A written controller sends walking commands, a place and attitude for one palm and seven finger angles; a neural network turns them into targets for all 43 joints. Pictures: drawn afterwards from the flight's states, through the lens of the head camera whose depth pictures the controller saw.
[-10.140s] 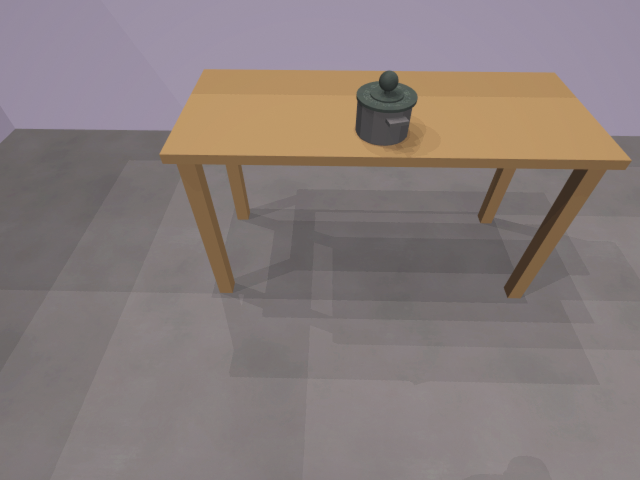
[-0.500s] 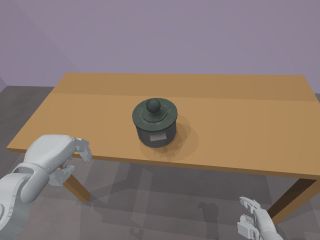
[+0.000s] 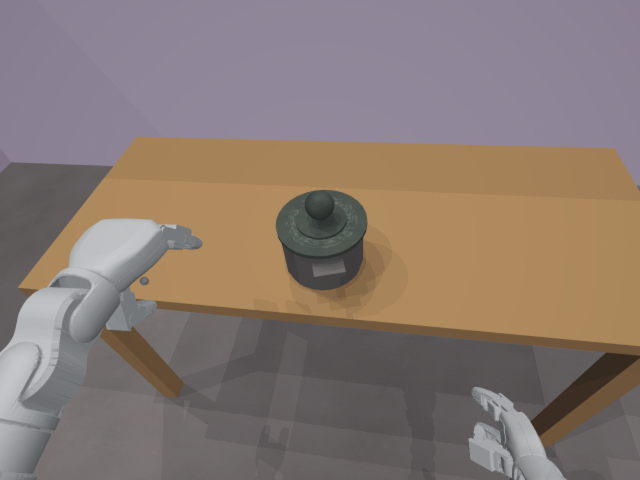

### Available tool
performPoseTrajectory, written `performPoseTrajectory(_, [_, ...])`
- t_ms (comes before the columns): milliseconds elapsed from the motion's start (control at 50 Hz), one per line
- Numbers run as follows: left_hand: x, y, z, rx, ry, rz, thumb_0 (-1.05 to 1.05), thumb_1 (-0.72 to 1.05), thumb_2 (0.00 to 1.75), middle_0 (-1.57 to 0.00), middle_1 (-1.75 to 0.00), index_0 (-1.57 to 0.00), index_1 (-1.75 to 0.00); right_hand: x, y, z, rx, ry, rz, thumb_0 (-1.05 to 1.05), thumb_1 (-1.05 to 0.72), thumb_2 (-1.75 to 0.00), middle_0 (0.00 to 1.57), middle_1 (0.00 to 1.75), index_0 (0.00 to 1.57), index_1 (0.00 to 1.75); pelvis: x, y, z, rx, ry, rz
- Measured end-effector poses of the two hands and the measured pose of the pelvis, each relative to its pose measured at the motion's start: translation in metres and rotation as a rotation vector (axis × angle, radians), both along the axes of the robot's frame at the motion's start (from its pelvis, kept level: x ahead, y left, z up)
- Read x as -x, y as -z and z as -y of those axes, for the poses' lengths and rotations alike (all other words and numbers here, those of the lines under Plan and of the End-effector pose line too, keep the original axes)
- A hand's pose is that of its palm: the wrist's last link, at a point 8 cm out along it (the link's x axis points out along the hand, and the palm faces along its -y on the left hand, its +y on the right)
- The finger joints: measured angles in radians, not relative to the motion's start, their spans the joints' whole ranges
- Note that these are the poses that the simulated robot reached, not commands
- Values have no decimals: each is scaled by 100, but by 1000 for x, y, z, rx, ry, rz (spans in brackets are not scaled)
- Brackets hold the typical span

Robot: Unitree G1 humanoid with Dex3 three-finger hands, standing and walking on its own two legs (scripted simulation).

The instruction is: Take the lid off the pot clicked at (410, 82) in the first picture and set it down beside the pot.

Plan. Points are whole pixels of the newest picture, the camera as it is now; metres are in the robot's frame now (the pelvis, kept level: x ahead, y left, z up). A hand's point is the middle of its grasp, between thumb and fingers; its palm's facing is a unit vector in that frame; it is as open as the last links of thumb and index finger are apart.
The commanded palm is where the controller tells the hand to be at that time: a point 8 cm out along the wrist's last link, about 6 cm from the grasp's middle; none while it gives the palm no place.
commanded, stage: move the open hand above the knob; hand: left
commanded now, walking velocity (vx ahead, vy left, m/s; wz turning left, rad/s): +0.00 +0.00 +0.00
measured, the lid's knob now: (319, 205) +0.52 +0.07 +0.03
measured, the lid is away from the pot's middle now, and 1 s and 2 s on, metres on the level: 0.00 0.00 0.00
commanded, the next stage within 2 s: none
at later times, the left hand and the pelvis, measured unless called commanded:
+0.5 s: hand (208, 246) +0.35 +0.18 +0.12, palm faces -0.20 -0.03 -0.98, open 10.4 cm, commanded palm +0.34 +0.18 +0.18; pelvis +0.01 -0.01 +0.00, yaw +0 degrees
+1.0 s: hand (255, 212) +0.42 +0.14 +0.11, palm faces -0.25 -0.04 -0.97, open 10.4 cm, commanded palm +0.41 +0.14 +0.18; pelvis +0.03 -0.04 +0.00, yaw +0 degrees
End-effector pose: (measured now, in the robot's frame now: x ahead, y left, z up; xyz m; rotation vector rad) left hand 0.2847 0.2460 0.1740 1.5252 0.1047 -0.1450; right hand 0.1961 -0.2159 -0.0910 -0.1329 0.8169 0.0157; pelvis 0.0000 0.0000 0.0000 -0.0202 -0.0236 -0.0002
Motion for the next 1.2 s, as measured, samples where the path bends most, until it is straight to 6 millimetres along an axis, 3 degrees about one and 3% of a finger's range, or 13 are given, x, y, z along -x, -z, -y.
performPoseTrajectory(140, [-13,0,3,13,-31,-27,0,-32,139,-82,-9,-82,-9,-1,2,0,-2,-6,-3,1,-90,-90,20,30,20,30,-1,0,0,-1,-10,-4])
performPoseTrajectory(440, [-50,-1,54,6,32,-35,0,-32,140,-82,-9,-82,-8,0,7,7,-34,-1,-12,1,-90,-90,20,30,20,30,-4,2,10,-12,-9,-13])
performPoseTrajectory(920, [-117,2,99,9,33,-86,0,-32,140,-82,-9,-82,-8,3,19,59,-10,99,-84,1,-91,-90,20,30,20,30,-28,3,35,-30,6,-53])
performPoseTrajectory(1200, [-152,5,125,12,48,-84,0,-32,140,-82,-9,-82,-8,-6,24,54,-33,102,-114,1,-91,-90,20,30,20,30,-37,5,34,-33,5,-86])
